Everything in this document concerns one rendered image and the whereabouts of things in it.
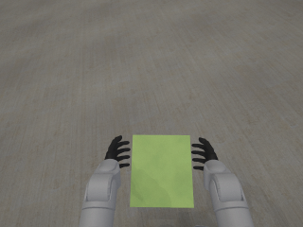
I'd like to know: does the robot left forearm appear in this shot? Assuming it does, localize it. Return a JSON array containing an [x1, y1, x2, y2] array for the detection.
[[79, 159, 121, 227]]

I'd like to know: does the right robot hand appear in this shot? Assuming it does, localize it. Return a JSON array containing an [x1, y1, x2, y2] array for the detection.
[[191, 137, 219, 171]]

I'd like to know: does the robot right forearm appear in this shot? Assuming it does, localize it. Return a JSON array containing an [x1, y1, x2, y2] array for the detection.
[[203, 159, 255, 227]]

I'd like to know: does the carton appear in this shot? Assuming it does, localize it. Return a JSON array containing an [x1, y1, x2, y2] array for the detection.
[[130, 134, 194, 208]]

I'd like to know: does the left robot hand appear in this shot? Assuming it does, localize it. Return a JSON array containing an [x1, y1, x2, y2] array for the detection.
[[104, 135, 131, 168]]

